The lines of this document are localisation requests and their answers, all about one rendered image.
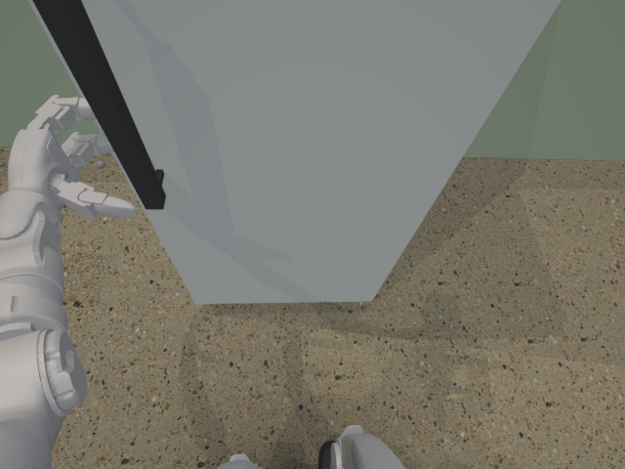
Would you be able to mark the robot right shin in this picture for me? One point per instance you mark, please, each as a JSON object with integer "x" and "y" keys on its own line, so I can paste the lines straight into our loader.
{"x": 350, "y": 430}

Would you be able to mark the handle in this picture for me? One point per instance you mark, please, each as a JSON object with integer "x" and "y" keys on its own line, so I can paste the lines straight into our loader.
{"x": 74, "y": 35}

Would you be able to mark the fridge door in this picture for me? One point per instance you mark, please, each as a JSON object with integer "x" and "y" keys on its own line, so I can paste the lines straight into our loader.
{"x": 303, "y": 142}

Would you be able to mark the robot left upper arm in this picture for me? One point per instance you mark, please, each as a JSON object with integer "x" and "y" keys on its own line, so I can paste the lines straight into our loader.
{"x": 41, "y": 380}

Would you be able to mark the robot left shin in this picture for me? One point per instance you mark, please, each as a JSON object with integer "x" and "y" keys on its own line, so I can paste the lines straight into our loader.
{"x": 240, "y": 456}

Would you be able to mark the robot left forearm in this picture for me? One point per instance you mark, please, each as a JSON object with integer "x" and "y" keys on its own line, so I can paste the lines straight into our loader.
{"x": 31, "y": 270}

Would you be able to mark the robot shin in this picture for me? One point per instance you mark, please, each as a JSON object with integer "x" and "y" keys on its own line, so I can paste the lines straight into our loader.
{"x": 240, "y": 456}
{"x": 350, "y": 430}

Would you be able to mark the robot left hand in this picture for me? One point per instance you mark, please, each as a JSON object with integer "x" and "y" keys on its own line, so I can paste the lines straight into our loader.
{"x": 36, "y": 160}

